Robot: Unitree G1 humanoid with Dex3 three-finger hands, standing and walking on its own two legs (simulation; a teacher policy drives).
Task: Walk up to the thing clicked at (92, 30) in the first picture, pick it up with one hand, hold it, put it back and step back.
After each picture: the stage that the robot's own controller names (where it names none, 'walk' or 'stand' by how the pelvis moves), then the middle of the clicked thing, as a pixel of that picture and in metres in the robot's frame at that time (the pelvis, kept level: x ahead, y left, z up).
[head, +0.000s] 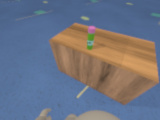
stand; (90, 38) +0.80 +0.05 +0.04
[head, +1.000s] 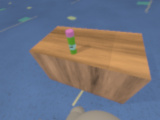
walk; (71, 42) +0.66 +0.24 +0.06
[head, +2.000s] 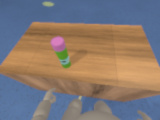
walk; (62, 55) +0.41 +0.21 +0.07
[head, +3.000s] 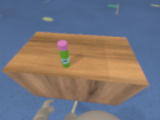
stand; (64, 55) +0.49 +0.23 +0.04
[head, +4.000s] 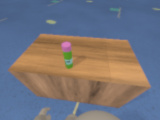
stand; (67, 56) +0.50 +0.22 +0.03
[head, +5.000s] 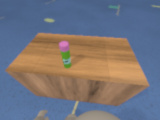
stand; (66, 56) +0.49 +0.23 +0.03
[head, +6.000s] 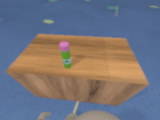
stand; (66, 56) +0.49 +0.25 +0.03
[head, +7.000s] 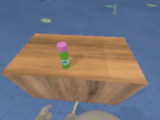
rise first; (64, 56) +0.48 +0.24 +0.04
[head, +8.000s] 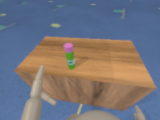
rise first; (70, 57) +0.49 +0.23 +0.04
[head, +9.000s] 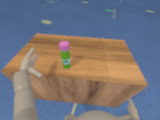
go down; (65, 56) +0.49 +0.21 +0.05
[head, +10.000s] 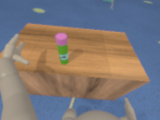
go down; (63, 50) +0.48 +0.21 +0.08
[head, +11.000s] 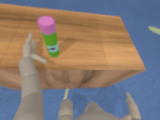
close in; (51, 41) +0.48 +0.23 +0.11
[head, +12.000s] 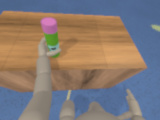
close; (52, 41) +0.49 +0.22 +0.12
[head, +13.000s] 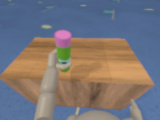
lift; (64, 54) +0.34 +0.17 +0.23
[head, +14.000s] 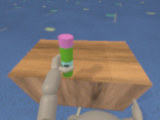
lift; (67, 58) +0.33 +0.16 +0.21
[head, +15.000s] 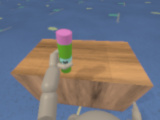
hold; (65, 54) +0.33 +0.17 +0.24
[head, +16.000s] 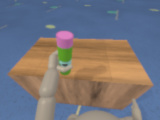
hold; (65, 56) +0.32 +0.16 +0.23
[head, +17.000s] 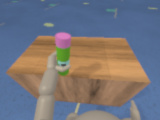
crouch; (63, 57) +0.33 +0.18 +0.21
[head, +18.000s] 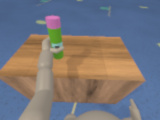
crouch; (56, 40) +0.45 +0.23 +0.23
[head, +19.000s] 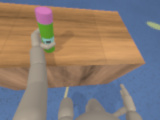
lower; (47, 34) +0.52 +0.23 +0.13
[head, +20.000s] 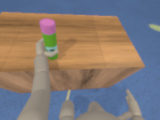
lower; (50, 42) +0.49 +0.22 +0.12
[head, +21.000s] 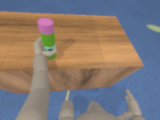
lower; (48, 42) +0.49 +0.23 +0.12
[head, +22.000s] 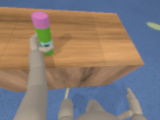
lower; (45, 37) +0.51 +0.24 +0.13
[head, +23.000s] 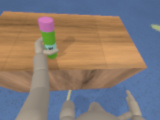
open; (49, 41) +0.50 +0.24 +0.12
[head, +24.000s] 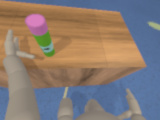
rise; (44, 40) +0.46 +0.24 +0.12
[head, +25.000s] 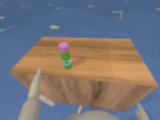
sink last; (66, 57) +0.47 +0.24 +0.08
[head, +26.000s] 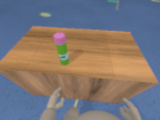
stand; (62, 51) +0.46 +0.24 +0.10
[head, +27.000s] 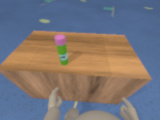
stand; (62, 51) +0.49 +0.25 +0.10
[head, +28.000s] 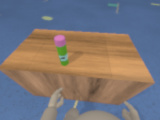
stand; (62, 52) +0.47 +0.25 +0.09
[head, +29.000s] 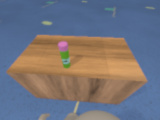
stand; (65, 56) +0.49 +0.25 +0.04
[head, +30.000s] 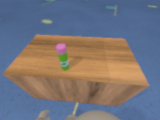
stand; (63, 58) +0.46 +0.24 +0.03
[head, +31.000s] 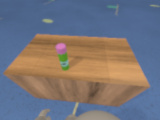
stand; (63, 58) +0.46 +0.25 +0.03
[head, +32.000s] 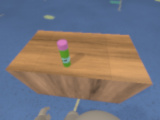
walk; (64, 55) +0.48 +0.23 +0.04
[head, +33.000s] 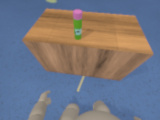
walk; (77, 26) +0.73 +0.18 +0.07
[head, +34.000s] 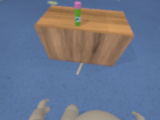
stand; (77, 15) +1.05 +0.25 +0.05
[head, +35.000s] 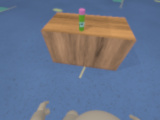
stand; (81, 20) +1.07 +0.20 +0.05
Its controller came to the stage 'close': yes
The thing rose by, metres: 0.22
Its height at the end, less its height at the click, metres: +0.00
